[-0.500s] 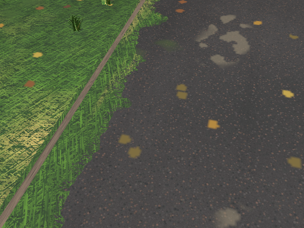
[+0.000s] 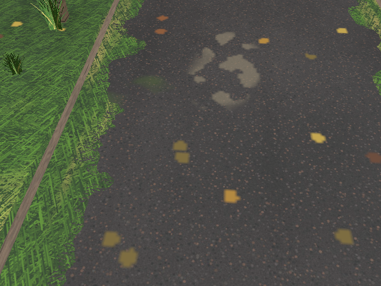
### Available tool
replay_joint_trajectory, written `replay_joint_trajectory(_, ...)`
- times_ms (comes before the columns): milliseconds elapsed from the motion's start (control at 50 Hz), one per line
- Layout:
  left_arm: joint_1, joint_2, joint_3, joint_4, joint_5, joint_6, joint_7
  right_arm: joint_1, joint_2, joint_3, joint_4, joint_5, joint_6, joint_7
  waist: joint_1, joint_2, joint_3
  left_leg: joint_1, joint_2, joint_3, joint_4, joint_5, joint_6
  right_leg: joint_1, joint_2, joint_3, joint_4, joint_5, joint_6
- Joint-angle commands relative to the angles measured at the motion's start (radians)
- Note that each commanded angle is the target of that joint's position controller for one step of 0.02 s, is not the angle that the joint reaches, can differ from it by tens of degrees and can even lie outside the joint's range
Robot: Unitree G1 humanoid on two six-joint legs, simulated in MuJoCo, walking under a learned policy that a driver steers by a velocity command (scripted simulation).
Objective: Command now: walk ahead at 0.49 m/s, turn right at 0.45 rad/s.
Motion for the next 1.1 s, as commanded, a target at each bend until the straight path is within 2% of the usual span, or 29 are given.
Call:
replay_joint_trajectory(20, 0.062, 0.028, 0.014, -0.046, 0.01, 0.01, 0.0, -0.068, -0.103, -0.016, -0.052, -0.007, -0.018, -0.018, 0.057, 0.096, 0.049, -0.083, 0.305, -0.158, -0.218, 0.089, 0.143, -0.054, -0.049, 0.057, -0.052, 0.126, 0.015)
replay_joint_trajectory(120, -0.116, 0.011, 0.005, -0.112, 0.013, -0.01, -0.036, 0.002, -0.152, -0.022, -0.044, 0.0, 0.001, -0.044, -0.004, 0.067, 0.06, 0.048, 0.31, -0.056, -0.196, 0.142, 0.114, -0.099, -0.036, -0.023, -0.337, 0.292, 0.024)
replay_joint_trajectory(220, -0.256, 0.006, -0.004, -0.199, 0.01, -0.009, -0.072, 0.077, -0.185, -0.034, -0.028, 0.021, 0.034, -0.048, -0.054, 0.071, 0.101, 0.216, 0.358, -0.007, -0.124, 0.173, 0.092, -0.127, -0.016, -0.109, -0.49, 0.174, -0.003)
replay_joint_trajectory(240, -0.26, 0.012, -0.002, -0.213, 0.008, -0.008, -0.078, 0.073, -0.193, -0.037, -0.031, 0.025, 0.042, -0.047, -0.046, 0.081, 0.099, 0.238, 0.365, 0.006, -0.092, 0.236, 0.083, -0.106, -0.002, -0.13, -0.508, 0.119, -0.017)
replay_joint_trajectory(280, -0.201, 0.048, 0.016, -0.226, 0.008, -0.005, -0.084, 0.036, -0.219, -0.046, -0.048, 0.028, 0.053, -0.049, 0.008, 0.123, 0.04, 0.246, 0.364, 0.045, 0.05, 0.582, 0.057, 0.041, 0.066, -0.195, -0.526, 0.021, -0.055)
replay_joint_trajectory(300, -0.09, 0.083, 0.037, -0.206, 0.005, -0.004, -0.085, 0.009, -0.227, -0.049, -0.058, 0.028, 0.062, -0.051, 0.076, 0.133, -0.027, 0.225, 0.344, 0.074, 0.216, 0.753, 0.038, 0.192, 0.12, -0.228, -0.555, 0.016, -0.082)
replay_joint_trajectory(320, 0.085, 0.152, 0.076, -0.16, 0.004, -0.003, -0.075, 0.001, -0.214, -0.043, -0.07, 0.028, 0.068, -0.053, 0.161, 0.106, -0.122, 0.128, 0.295, 0.098, 0.457, 0.763, 0.002, 0.451, 0.178, -0.226, -0.617, 0.07, -0.121)
replay_joint_trajectory(340, 0.226, 0.271, 0.114, -0.134, 0.004, 0.005, -0.05, 0.018, -0.167, -0.024, -0.107, 0.002, 0.056, -0.051, 0.191, -0.069, -0.218, -0.169, 0.235, 0.1, 0.81, 0.326, -0.05, 0.757, -0.022, 0.094, -0.647, 0.086, -0.194)
replay_joint_trajectory(360, 0.171, 0.335, 0.114, -0.171, 0.011, -0.006, -0.051, 0.071, -0.052, 0.01, -0.163, 0.004, 0.012, -0.035, 0.081, -0.247, -0.348, -0.548, 0.009, -0.087, 1.129, -0.409, -0.095, 1.015, -0.241, 0.716, -0.852, -0.081, -0.391)
replay_joint_trajectory(380, 0.201, 0.241, 0.087, -0.17, 0.021, -0.017, -0.059, -0.054, -0.153, -0.011, -0.186, 0.045, -0.031, -0.022, 0.153, -0.113, -0.353, -0.656, 0.055, -0.259, 1.178, -0.376, -0.061, 1.023, -0.24, 0.718, -0.928, -0.066, -0.35)
replay_joint_trajectory(400, 0.164, 0.183, 0.072, -0.167, 0.026, -0.025, -0.057, -0.108, -0.158, -0.013, -0.21, 0.067, -0.046, -0.017, 0.133, -0.089, -0.231, -0.712, 0.099, -0.246, 1.135, -0.293, -0.031, 0.933, -0.205, 0.546, -0.901, 0.021, -0.3)
replay_joint_trajectory(420, 0.083, 0.148, 0.06, -0.186, 0.019, -0.029, -0.059, -0.109, -0.149, -0.012, -0.2, 0.048, -0.047, -0.024, 0.081, 0.03, -0.153, -0.652, 0.148, -0.246, 1.042, -0.214, -0.025, 0.767, -0.155, 0.404, -0.896, 0.142, -0.259)
replay_joint_trajectory(440, 0.012, 0.113, 0.049, -0.206, 0.019, -0.03, -0.057, -0.098, -0.16, -0.024, -0.191, 0.028, -0.036, -0.031, 0.041, 0.041, -0.121, -0.572, 0.18, -0.245, 0.951, -0.172, -0.03, 0.64, -0.114, 0.309, -0.906, 0.227, -0.228)
replay_joint_trajectory(460, -0.02, 0.098, 0.041, -0.223, 0.029, -0.029, -0.054, -0.075, -0.157, -0.028, -0.191, 0.022, -0.018, -0.028, 0.012, 0.034, -0.102, -0.511, 0.196, -0.25, 0.919, -0.145, -0.036, 0.557, -0.091, 0.277, -0.936, 0.261, -0.224)
replay_joint_trajectory(520, 0.004, 0.138, 0.05, -0.222, 0.02, -0.039, -0.039, -0.093, -0.131, -0.03, -0.218, 0.001, 0.013, -0.029, -0.005, 0.039, -0.071, -0.485, 0.18, -0.227, 0.782, -0.084, -0.089, 0.463, -0.059, 0.206, -0.967, 0.386, -0.241)
replay_joint_trajectory(560, 0.044, 0.157, 0.055, -0.214, 0.015, -0.037, -0.024, -0.185, -0.116, -0.025, -0.251, -0.005, 0.017, -0.034, 0.02, 0.031, -0.041, -0.52, 0.156, -0.214, 0.637, 0.023, -0.113, 0.453, -0.033, 0.174, -0.974, 0.391, -0.225)
replay_joint_trajectory(640, 0.096, 0.163, 0.057, -0.207, 0.011, -0.027, -0.011, -0.324, -0.088, -0.012, -0.295, 0.007, 0.008, -0.025, 0.074, -0.035, -0.017, -0.453, 0.09, -0.204, 0.33, 0.234, -0.109, 0.434, 0.013, 0.151, -0.956, 0.239, -0.168)
replay_joint_trajectory(720, 0.147, 0.15, 0.053, -0.178, 0.008, -0.025, -0.009, -0.38, -0.111, -0.014, -0.324, 0.016, -0.008, -0.006, 0.103, -0.054, -0.006, -0.417, 0.078, -0.215, 0.221, 0.265, -0.083, 0.511, -0.036, 0.211, -0.906, 0.182, -0.153)
replay_joint_trajectory(780, 0.146, 0.153, 0.053, -0.167, 0.015, -0.016, -0.001, -0.352, -0.139, -0.023, -0.326, 0.013, -0.022, 0.005, 0.082, -0.079, -0.003, -0.389, 0.076, -0.211, 0.186, 0.15, -0.041, 0.604, -0.081, 0.263, -0.841, 0.255, -0.138)
replay_joint_trajectory(820, 0.117, 0.144, 0.047, -0.175, 0.02, -0.007, -0.003, -0.215, -0.174, -0.043, -0.291, 0.007, -0.03, -0.001, 0.011, -0.082, -0.067, -0.197, 0.042, -0.164, 0.135, 0.116, 0.006, 0.616, -0.029, 0.233, -0.697, 0.492, -0.106)
replay_joint_trajectory(840, 0.097, 0.115, 0.033, -0.193, 0.03, -0.008, -0.008, -0.069, -0.211, -0.056, -0.269, -0.005, -0.032, -0.006, -0.056, -0.046, -0.192, 0.046, 0.136, -0.247, 0.178, 0.153, 0.063, 0.521, 0.024, 0.189, -0.487, 0.469, -0.076)
replay_joint_trajectory(860, 0.212, 0.06, 0.015, -0.196, 0.025, -0.018, -0.009, 0.091, -0.289, -0.078, -0.245, -0.016, -0.026, -0.01, -0.055, 0.168, -0.353, 0.437, 0.343, -0.592, 0.182, 0.09, 0.207, 0.196, 0.158, 0.094, -0.124, 0.169, 0.001)
replay_joint_trajectory(880, 0.281, 0.058, 0.006, -0.181, 0.001, -0.029, -0.011, 0.152, -0.258, -0.075, -0.202, 0.011, -0.016, 0.003, -0.046, 0.375, -0.385, 0.545, 0.457, -0.943, 0.025, -0.142, 0.281, -0.041, 0.216, 0.099, 0.086, -0.35, 0.027)
replay_joint_trajectory(900, 0.192, 0.143, 0.023, -0.185, -0.013, -0.034, -0.013, 0.098, -0.185, -0.055, -0.215, 0.032, -0.012, 0.003, -0.06, 0.236, -0.228, 0.434, 0.434, -0.888, -0.009, -0.305, 0.235, -0.144, 0.154, 0.138, 0.171, -0.304, 0.018)
replay_joint_trajectory(920, 0.081, 0.156, 0.022, -0.211, -0.005, -0.035, -0.015, 0.024, -0.15, -0.042, -0.234, 0.027, -0.001, -0.001, -0.053, 0.131, -0.12, 0.285, 0.394, -0.733, -0.022, -0.28, 0.193, -0.145, 0.101, 0.088, 0.156, -0.215, 0.013)
replay_joint_trajectory(940, 0.018, 0.143, 0.021, -0.229, 0.016, -0.037, -0.016, -0.03, -0.133, -0.033, -0.238, 0.016, 0.005, 0.0, -0.024, 0.076, -0.037, 0.137, 0.349, -0.631, -0.058, -0.177, 0.178, -0.117, 0.06, 0.05, 0.085, -0.149, 0.012)
replay_joint_trajectory(960, 0.013, 0.134, 0.026, -0.232, 0.029, -0.035, -0.016, -0.057, -0.113, -0.024, -0.241, 0.007, 0.003, 0.001, 0.005, 0.085, -0.021, 0.062, 0.312, -0.564, -0.08, -0.091, 0.164, -0.07, 0.023, 0.04, 0.017, -0.102, 0.011)
replay_joint_trajectory(1000, 0.051, 0.096, 0.02, -0.221, 0.025, -0.027, -0.018, -0.055, -0.111, -0.021, -0.23, 0.006, -0.001, 0.003, 0.03, 0.13, -0.029, -0.003, 0.265, -0.471, -0.116, 0.031, 0.163, -0.001, 0.003, 0.011, -0.049, -0.066, 0.02)
replay_joint_trajectory(1100, -0.068, 0.058, 0.004, -0.264, 0.032, -0.03, -0.014, 0.013, -0.169, -0.034, -0.192, 0.021, 0.005, -0.012, 0.003, 0.11, -0.018, 0.022, 0.251, -0.334, -0.153, 0.247, 0.166, -0.053, -0.013, -0.033, -0.304, 0.118, 0.056)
